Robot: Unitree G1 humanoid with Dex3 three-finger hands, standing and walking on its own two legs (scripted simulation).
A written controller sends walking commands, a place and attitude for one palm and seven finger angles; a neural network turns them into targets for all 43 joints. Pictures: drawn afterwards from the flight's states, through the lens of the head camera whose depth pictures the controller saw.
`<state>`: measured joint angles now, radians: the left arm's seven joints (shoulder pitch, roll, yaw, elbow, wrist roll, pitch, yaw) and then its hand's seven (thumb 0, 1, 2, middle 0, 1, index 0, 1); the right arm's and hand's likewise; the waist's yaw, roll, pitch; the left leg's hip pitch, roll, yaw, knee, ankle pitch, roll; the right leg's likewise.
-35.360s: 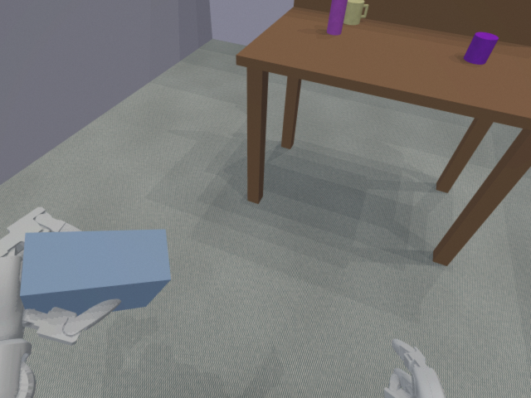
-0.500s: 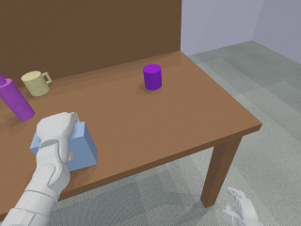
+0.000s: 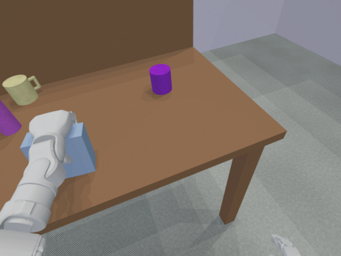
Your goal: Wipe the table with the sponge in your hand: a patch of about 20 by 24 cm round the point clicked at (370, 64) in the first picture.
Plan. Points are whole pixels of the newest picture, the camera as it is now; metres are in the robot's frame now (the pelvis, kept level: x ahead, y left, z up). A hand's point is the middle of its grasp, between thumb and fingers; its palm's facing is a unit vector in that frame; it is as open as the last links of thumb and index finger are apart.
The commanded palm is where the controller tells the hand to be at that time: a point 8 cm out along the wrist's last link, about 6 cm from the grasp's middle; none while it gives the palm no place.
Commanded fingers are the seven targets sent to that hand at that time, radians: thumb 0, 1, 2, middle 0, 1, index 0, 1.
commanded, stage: wipe forward along the middle lane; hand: left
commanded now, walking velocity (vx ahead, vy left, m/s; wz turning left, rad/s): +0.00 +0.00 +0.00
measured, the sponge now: (66, 159) +0.34 +0.32 +0.04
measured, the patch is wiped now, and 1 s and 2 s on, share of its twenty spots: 1.00 1.00 1.00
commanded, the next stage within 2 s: slide back across to the first lane in 0.66 s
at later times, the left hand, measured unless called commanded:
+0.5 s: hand (60, 129) +0.39 +0.33 +0.10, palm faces -0.12 +0.00 -0.99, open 9.7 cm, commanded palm +0.38 +0.33 +0.13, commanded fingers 0.00 0.10 1.30 -1.20 -1.60 -1.20 -1.60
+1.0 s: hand (54, 119) +0.43 +0.37 +0.10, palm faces -0.08 -0.03 -1.00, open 9.7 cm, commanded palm +0.39 +0.38 +0.15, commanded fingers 0.00 0.10 1.30 -1.20 -1.60 -1.20 -1.60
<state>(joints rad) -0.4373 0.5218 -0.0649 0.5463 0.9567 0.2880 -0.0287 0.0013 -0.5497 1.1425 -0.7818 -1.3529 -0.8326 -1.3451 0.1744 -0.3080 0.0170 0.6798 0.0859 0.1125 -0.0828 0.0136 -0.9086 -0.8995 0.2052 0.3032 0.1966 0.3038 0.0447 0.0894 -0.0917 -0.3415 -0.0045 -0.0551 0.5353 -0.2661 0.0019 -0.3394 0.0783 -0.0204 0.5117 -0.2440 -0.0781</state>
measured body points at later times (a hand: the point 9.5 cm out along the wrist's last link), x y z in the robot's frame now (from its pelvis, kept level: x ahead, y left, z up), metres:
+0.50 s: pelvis +0.00 +0.00 +0.00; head +0.02 -0.03 +0.45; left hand +0.39 +0.33 +0.16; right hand +0.12 -0.27 -0.13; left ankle +0.01 +0.13 -0.73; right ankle +0.01 -0.07 -0.73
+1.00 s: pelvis +0.02 +0.04 +0.00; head +0.05 +0.02 +0.45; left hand +0.43 +0.36 +0.16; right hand +0.10 -0.24 -0.13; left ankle +0.01 +0.13 -0.73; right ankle +0.01 -0.07 -0.73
